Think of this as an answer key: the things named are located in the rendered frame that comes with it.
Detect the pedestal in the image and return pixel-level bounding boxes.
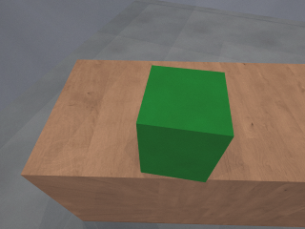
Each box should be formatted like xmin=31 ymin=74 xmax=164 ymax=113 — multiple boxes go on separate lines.
xmin=21 ymin=59 xmax=305 ymax=227

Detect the carton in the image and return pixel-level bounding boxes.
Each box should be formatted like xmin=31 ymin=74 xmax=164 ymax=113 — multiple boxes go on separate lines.
xmin=136 ymin=65 xmax=234 ymax=182

